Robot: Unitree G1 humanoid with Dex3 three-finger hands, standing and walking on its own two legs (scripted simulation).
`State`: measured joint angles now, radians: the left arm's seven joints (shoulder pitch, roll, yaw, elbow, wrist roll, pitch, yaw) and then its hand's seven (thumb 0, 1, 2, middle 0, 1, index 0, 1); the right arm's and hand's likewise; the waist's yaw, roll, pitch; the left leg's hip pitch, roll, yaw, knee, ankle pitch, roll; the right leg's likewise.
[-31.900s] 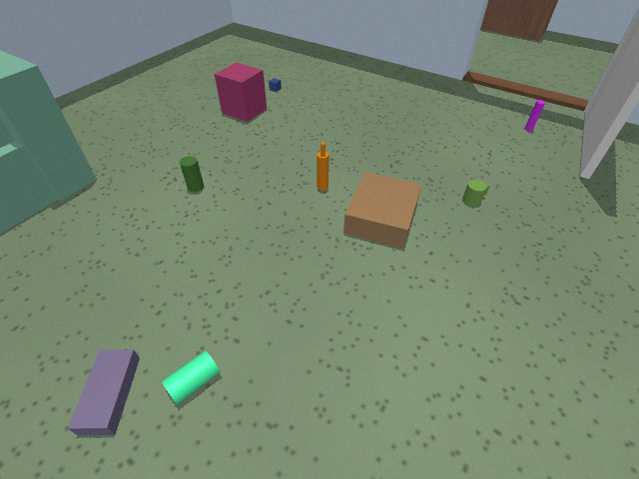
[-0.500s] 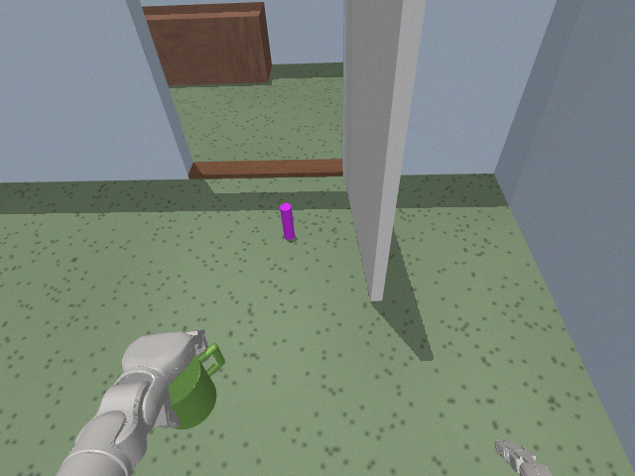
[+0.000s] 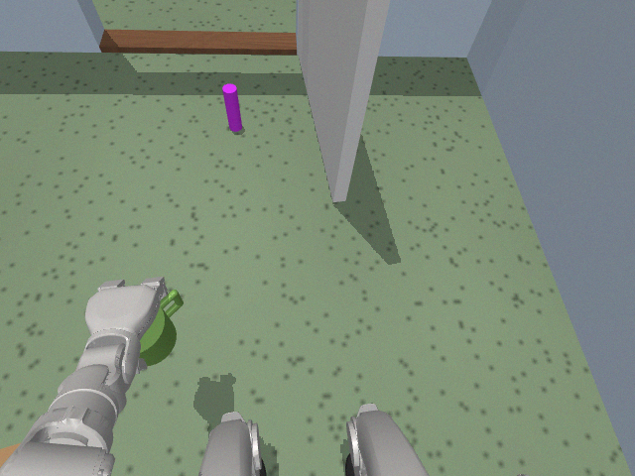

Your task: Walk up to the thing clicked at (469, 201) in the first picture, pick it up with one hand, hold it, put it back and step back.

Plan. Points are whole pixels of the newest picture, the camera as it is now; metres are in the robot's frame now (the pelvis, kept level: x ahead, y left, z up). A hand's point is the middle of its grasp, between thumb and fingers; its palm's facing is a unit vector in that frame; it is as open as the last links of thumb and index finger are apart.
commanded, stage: crouch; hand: left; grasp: from above
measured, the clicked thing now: (149, 323) +0.39 +0.23 -0.16
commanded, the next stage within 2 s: lower in 1.24 s
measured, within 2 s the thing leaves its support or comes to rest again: neither
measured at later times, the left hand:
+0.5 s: hand (165, 355) +0.38 +0.26 -0.34, palm faces -0.45 -0.02 -0.89, open 11.1 cm
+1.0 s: hand (176, 354) +0.40 +0.26 -0.43, palm faces -0.47 -0.04 -0.88, open 11.1 cm
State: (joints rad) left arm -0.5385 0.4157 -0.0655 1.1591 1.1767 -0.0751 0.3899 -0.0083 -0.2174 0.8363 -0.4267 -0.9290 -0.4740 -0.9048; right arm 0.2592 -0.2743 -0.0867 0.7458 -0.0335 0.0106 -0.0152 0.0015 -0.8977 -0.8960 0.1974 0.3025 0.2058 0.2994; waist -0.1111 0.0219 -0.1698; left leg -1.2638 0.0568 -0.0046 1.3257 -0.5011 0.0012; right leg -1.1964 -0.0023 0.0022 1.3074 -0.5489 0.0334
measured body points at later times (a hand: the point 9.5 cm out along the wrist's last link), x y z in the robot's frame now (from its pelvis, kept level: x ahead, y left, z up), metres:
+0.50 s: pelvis -0.03 +0.00 -0.18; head +0.19 +0.04 +0.22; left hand +0.40 +0.26 -0.29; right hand +0.04 -0.27 -0.30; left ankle +0.06 +0.12 -0.61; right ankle +0.03 -0.14 -0.61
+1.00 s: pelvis -0.04 -0.01 -0.25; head +0.20 +0.03 +0.13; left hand +0.42 +0.26 -0.38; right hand +0.00 -0.29 -0.37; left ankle +0.06 +0.12 -0.61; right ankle +0.03 -0.14 -0.61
